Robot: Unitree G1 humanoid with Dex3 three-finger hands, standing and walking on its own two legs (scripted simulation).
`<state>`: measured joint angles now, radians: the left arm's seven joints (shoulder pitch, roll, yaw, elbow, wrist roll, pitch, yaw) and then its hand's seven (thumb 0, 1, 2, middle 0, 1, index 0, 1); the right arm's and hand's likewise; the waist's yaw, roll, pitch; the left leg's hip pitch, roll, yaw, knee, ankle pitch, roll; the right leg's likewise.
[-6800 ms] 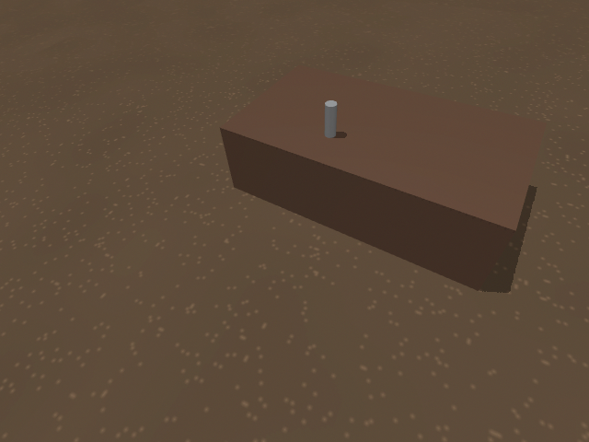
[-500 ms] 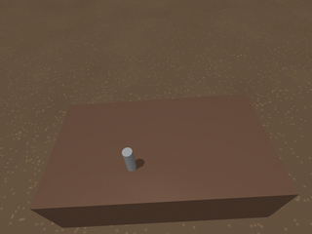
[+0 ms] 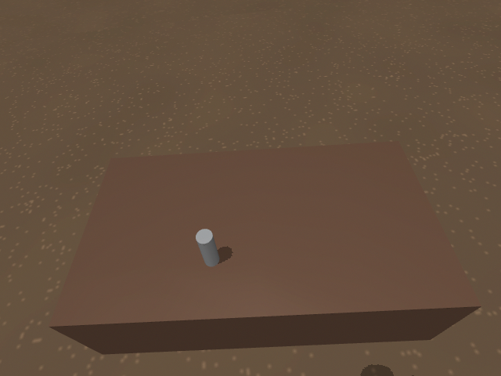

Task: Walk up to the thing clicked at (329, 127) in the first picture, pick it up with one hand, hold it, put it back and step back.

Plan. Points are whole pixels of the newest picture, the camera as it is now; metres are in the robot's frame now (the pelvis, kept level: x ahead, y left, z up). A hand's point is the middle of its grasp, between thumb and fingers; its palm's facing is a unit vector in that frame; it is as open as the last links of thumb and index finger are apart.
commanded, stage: go down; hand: left
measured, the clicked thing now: (208, 248) +0.52 +0.17 -0.35
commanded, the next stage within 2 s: none
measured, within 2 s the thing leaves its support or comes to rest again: neither
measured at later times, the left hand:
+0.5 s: hand out of the picture +0.17 +0.26 -0.15, palm faces +0.04 -0.95 -0.32, open 16.6 cm
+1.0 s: hand out of the picture +0.16 +0.27 -0.15, palm faces +0.04 -0.95 -0.32, open 17.5 cm
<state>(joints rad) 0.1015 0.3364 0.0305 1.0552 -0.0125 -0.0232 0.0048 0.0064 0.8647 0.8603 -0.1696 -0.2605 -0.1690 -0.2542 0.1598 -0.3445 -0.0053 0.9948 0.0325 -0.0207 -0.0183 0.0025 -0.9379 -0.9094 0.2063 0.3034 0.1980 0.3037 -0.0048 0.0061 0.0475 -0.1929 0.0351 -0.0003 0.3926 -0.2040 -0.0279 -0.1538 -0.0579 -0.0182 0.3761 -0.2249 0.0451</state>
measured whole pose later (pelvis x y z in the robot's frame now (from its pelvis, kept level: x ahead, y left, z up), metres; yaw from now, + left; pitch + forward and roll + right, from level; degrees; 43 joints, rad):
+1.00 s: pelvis +0.01 +0.01 -0.06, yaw +1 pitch +12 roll -2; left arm 0.34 0.36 0.18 0.18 0.02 0.53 -0.11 -0.01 -0.57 0.07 -0.08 -0.07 -0.07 -0.07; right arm 0.25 -0.24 -0.01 0.56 0.02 -0.15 -0.13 0.01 -0.86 -0.88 0.21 0.30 0.20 0.30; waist -0.03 0.04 -0.15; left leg -0.71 0.05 -0.05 0.99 -0.50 -0.03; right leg -0.64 -0.05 -0.03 0.93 -0.50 0.05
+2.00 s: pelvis +0.00 +0.01 -0.07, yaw +1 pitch +12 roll -3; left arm 0.37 0.39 0.22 0.09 -0.03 0.54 -0.11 -0.01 -0.48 0.12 -0.07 -0.04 -0.04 -0.06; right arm 0.27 -0.23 0.02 0.59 0.02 -0.25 -0.19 0.01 -0.87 -0.89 0.21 0.30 0.20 0.30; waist -0.03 0.04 -0.16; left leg -0.77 0.05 -0.07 1.06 -0.51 -0.03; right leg -0.68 -0.04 -0.05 0.97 -0.51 0.05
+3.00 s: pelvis -0.02 +0.01 -0.08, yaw -2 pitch +18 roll -3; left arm -0.50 0.72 0.58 1.07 -0.05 -0.16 -0.47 -0.01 -0.42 0.08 -0.06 -0.02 -0.04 -0.02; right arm 0.33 -0.29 0.02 0.68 -0.03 -0.16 -0.12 0.00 -0.89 -0.89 0.21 0.30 0.20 0.30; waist -0.09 -0.01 -0.09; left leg -0.91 0.08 -0.04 1.07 -0.47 -0.03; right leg -0.85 -0.02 -0.01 0.99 -0.46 0.05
